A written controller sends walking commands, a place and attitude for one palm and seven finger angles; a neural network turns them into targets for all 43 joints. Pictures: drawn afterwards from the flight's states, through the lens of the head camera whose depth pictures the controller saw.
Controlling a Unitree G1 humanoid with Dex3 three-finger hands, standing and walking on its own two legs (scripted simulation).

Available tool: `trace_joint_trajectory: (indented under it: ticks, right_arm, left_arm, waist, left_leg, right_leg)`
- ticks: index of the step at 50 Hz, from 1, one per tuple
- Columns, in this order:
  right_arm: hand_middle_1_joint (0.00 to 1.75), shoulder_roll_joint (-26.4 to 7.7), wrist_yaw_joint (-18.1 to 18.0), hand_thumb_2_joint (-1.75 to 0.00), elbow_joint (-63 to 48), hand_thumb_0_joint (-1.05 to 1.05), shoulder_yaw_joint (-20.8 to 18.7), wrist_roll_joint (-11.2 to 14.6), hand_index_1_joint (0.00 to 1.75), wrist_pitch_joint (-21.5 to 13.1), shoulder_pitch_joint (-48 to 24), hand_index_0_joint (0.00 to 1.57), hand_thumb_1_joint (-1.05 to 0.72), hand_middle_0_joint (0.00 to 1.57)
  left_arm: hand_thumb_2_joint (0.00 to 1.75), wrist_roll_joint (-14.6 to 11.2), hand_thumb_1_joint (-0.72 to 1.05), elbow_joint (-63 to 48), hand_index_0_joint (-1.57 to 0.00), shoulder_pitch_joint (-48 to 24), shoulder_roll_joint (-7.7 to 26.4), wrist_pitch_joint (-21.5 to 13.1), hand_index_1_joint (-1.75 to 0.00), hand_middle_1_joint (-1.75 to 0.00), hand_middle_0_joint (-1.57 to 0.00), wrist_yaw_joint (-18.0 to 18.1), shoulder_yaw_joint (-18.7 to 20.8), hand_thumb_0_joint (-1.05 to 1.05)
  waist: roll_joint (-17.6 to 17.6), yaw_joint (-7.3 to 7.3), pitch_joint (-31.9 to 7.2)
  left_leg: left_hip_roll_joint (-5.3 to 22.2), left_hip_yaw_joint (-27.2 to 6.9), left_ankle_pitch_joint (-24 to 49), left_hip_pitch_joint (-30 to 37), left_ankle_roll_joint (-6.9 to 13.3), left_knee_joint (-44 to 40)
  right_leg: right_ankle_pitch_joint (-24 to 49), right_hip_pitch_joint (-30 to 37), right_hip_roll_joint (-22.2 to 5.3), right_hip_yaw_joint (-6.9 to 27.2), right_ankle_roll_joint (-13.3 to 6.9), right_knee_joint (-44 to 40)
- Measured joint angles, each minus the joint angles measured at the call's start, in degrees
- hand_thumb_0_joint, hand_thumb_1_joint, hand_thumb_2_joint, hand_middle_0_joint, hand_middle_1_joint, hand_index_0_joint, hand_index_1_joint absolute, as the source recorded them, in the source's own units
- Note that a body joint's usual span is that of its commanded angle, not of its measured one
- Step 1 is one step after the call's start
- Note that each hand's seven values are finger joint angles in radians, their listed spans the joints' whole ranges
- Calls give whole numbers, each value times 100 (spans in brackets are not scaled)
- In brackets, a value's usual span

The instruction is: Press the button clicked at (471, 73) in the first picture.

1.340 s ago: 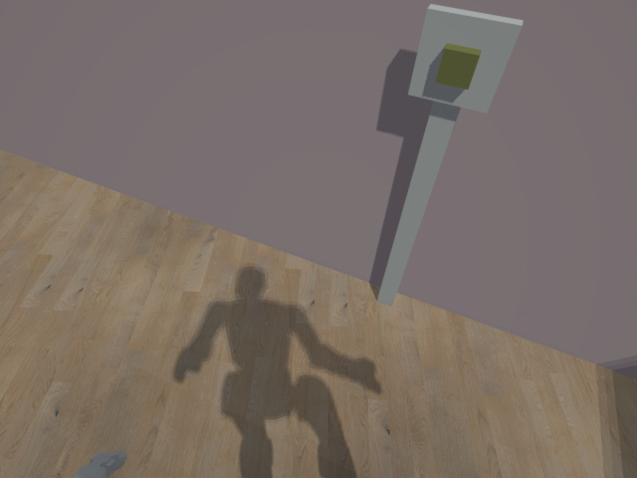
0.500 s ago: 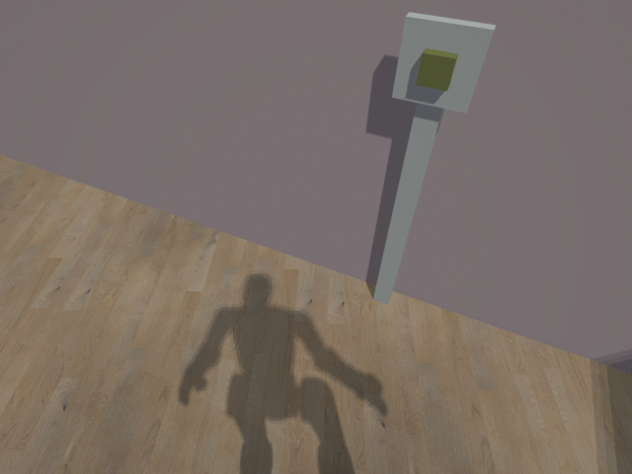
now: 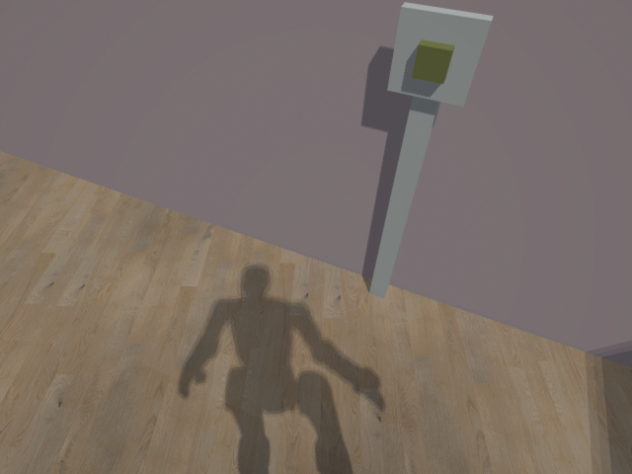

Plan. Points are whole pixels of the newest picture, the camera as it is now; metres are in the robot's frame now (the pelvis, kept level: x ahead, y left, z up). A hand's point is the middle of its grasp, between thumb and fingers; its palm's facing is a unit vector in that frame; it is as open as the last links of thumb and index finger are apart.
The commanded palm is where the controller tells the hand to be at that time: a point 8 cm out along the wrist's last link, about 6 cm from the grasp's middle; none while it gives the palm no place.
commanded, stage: look at it before walking up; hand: left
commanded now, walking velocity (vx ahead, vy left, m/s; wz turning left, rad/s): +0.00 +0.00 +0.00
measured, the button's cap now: (432, 61) +0.84 -0.19 +0.14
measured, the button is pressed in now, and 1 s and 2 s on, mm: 0 0 0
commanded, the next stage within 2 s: turn to face it in 0.30 s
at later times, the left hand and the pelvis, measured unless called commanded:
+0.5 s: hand out of the picture +0.09 +0.25 -0.16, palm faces -0.03 -0.94 -0.33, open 7.4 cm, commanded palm none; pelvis +0.01 +0.00 +0.00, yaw -1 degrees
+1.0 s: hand out of the picture +0.05 +0.16 -0.17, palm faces -0.16 -0.96 -0.24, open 7.4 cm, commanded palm none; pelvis -0.01 -0.03 -0.01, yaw -12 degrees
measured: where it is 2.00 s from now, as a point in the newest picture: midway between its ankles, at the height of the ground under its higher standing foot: outside the picture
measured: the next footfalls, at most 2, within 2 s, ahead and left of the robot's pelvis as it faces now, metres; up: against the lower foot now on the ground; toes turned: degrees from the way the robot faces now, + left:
left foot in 1.30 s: +0.04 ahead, +0.12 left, +0.00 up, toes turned -16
right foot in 1.94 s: +0.11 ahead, -0.24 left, +0.00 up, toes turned -34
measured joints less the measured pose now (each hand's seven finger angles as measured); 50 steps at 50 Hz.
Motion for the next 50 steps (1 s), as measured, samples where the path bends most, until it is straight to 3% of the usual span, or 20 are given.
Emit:
trace_joint_trajectory:
  ticks: [24, 33, 38, 40, 42, 44, 47, 50]
  right_arm:
    - [30, 7, -22, -90, -33, 0, 3, 4, 30, -10, -167, 21, -91, 20]
    - [30, 349, -140, -90, -450, 0, -93, -20, 30, 113, -115, 21, -91, 20]
    - [30, 596, -127, -90, -631, 0, -148, -42, 30, 164, 25, 21, -91, 20]
    - [30, 613, -119, -90, -658, 0, -180, -47, 30, 205, 116, 21, -91, 20]
    - [30, 596, -126, -90, -644, 0, -231, -22, 30, 301, 171, 21, -91, 20]
    - [30, 602, -130, -90, -604, 0, -267, -5, 30, 394, 221, 21, -91, 20]
    - [30, 619, -101, -90, -549, 0, -298, -15, 30, 412, 252, 21, -91, 20]
    - [30, 624, -99, -90, -555, 0, -317, -35, 30, 371, 306, 20, -91, 20]
  left_arm:
    - [90, -1, 90, 3, -20, -29, 25, -12, -30, -30, -20, 5, 6, 1]
    - [90, 17, 90, -299, -20, 215, -187, 264, -30, -30, -20, 47, 114, 0]
    - [90, 33, 90, -497, -20, 392, -415, 377, -30, -30, -20, -4, 190, 1]
    - [90, 49, 90, -586, -20, 498, -536, 348, -30, -30, -20, -36, 208, 1]
    - [90, 85, 90, -636, -20, 567, -677, 252, -30, -30, -20, -18, 204, 0]
    - [90, 71, 90, -673, -20, 629, -793, 207, -30, -30, -20, 18, 185, 0]
    - [90, 45, 90, -694, -20, 727, -920, 195, -30, -30, -20, 51, 191, 0]
    - [90, 30, 90, -679, -20, 809, -991, 181, -30, -30, -20, 61, 201, 0]
  waist:
    - [-39, 48, -3]
    - [-103, 105, 113]
    - [-123, 152, 310]
    - [-8, 164, 331]
    - [184, 119, 346]
    - [236, 108, 336]
    - [210, 147, 300]
    - [162, 120, 216]
  left_leg:
    - [-5, 33, -74, 152, 14, -100]
    - [93, 445, -399, -107, -1, 464]
    - [205, 811, -647, -179, -42, 898]
    - [335, 891, -832, -291, -123, 1249]
    - [442, 652, -1251, -679, -162, 2066]
    - [314, 293, -1574, -1102, -161, 2968]
    - [226, 62, -1241, -1548, -194, 3860]
    - [236, -26, -888, -1740, -262, 4080]
  right_leg:
    - [-61, 139, -6, 32, 17, -100]
    - [-335, -409, 115, 425, 15, 722]
    - [-1169, -917, 50, 90, 21, 1912]
    - [-830, -828, 30, -74, -17, 1685]
    - [-704, -871, 165, -176, -247, 1715]
    - [-690, -831, 212, -195, -387, 1574]
    - [-381, -701, 281, -92, -423, 1066]
    - [-87, -609, 334, 18, -435, 621]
